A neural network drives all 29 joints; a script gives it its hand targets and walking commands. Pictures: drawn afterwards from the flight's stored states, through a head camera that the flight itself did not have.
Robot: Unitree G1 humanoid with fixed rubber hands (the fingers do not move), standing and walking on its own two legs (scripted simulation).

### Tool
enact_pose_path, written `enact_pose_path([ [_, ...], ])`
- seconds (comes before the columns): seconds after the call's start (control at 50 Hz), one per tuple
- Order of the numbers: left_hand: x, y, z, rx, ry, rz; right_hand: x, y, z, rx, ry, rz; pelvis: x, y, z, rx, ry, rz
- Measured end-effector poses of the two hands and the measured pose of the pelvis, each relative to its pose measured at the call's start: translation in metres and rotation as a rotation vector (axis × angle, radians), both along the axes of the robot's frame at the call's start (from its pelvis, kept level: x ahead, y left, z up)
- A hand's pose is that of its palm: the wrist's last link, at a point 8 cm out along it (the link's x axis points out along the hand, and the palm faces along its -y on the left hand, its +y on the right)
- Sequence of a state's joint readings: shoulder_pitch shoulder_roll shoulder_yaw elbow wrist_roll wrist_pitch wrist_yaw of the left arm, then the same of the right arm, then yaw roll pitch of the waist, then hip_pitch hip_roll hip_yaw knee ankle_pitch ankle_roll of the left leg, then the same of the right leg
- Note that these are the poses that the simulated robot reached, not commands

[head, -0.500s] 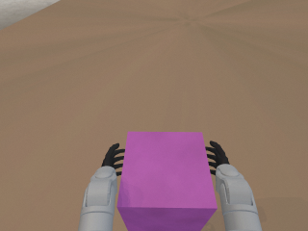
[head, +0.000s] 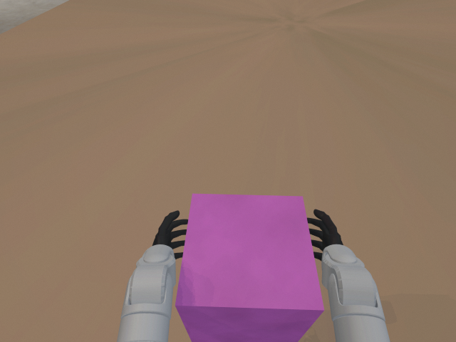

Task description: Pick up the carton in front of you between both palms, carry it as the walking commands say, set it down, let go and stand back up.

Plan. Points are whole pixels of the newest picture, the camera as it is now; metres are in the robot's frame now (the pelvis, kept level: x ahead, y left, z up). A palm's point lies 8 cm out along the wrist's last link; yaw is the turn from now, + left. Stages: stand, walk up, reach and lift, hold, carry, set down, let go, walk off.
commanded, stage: carry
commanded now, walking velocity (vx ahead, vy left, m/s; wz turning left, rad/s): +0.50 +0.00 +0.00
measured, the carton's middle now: (244, 273) +0.29 +0.00 -0.05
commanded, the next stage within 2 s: none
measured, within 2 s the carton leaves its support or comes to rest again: neither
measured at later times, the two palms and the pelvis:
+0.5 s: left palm (168, 167) +0.51 +0.18 +0.02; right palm (294, 171) +0.49 -0.12 +0.03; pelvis +0.22 +0.05 +0.01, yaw -4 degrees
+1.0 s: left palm (176, 134) +0.63 +0.18 +0.03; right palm (288, 133) +0.63 -0.12 +0.03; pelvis +0.35 +0.04 +0.00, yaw -2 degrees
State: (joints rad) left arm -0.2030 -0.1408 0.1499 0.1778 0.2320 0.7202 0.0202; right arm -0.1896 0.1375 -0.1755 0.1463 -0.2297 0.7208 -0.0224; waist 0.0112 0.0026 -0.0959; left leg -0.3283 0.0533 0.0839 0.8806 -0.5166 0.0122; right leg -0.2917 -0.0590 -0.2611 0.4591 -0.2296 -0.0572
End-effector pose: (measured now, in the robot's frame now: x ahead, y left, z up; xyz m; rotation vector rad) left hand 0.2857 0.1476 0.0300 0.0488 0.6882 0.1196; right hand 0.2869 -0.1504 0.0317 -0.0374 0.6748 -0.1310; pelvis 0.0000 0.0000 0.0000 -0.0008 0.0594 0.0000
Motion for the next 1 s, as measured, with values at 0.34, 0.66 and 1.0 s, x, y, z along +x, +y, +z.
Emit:
enact_pose_path([
  [0.34, 0.162, 0.038, -0.007, -0.022, -0.003, -0.045, 0.148, 0.038, -0.001, -0.028, -0.002, -0.04, 0.158, 0.052, -0.005, 0.003, 0.003, -0.062],
  [0.66, 0.297, 0.018, 0.009, 0.013, -0.071, -0.036, 0.286, 0.018, 0.004, 0.033, -0.071, -0.05, 0.29, 0.03, -0.006, -0.015, -0.009, -0.043],
  [1.0, 0.347, 0.029, 0.0, -0.01, -0.026, -0.019, 0.341, 0.029, 0.003, -0.003, -0.026, -0.025, 0.346, 0.035, -0.001, -0.017, 0.021, -0.028],
])
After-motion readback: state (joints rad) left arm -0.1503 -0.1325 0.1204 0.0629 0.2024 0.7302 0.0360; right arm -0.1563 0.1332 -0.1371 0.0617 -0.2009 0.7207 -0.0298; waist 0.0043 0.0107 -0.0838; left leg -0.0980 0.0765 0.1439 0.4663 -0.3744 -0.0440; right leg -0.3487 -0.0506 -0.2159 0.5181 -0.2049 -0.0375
